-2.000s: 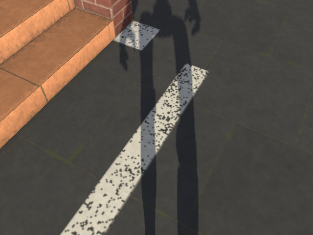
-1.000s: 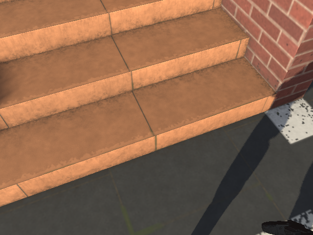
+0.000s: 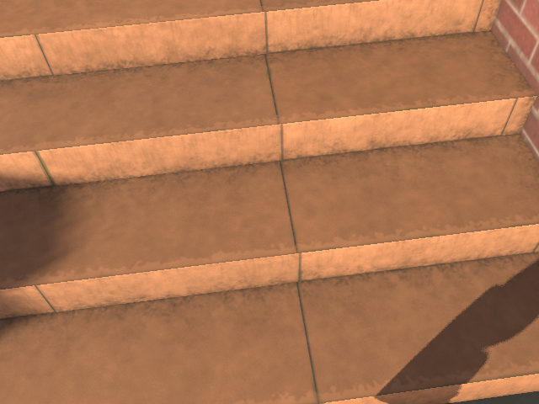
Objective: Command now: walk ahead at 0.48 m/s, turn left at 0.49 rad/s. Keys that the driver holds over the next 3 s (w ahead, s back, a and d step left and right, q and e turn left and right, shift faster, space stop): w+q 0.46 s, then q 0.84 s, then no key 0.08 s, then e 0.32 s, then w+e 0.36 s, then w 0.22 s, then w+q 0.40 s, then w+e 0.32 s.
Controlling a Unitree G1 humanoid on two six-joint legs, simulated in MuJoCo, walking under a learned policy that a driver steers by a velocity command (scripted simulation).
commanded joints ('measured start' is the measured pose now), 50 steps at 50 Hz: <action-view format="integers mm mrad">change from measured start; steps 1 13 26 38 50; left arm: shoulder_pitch -13 -170 -596 -176 -149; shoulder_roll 149 134 -25 149 79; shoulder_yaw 30 16 -68 24 47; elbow -32 -139 -434 -325 -194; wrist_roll -6 20 64 -13 12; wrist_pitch -21 2 74 82 47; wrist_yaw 10 -4 17 58 57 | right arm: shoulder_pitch -162 128 406 232 -26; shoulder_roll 3 -133 -110 -58 -15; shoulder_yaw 20 -50 -7 -51 -31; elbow -109 -25 60 -142 -345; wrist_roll -1 17 19 -16 -36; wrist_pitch -15 -3 -60 -35 68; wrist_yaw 12 -61 -84 -46 -90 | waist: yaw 15 -56 -110 -45 -75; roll -137 -27 -40 -208 -116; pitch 65 -39 60 -402 -103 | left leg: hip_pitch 63 618 638 107 -238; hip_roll -19 188 94 -194 -69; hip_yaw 84 -487 -505 -213 -58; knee -194 -616 -568 775 626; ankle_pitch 66 51 40 -284 -54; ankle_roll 9 327 247 -37 -67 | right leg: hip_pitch -82 -784 -1529 -188 -330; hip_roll -232 -97 -101 -444 -324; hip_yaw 5 175 127 896 179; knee -53 1266 1719 293 151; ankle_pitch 678 -83 -250 592 139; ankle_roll -53 42 44 -261 -146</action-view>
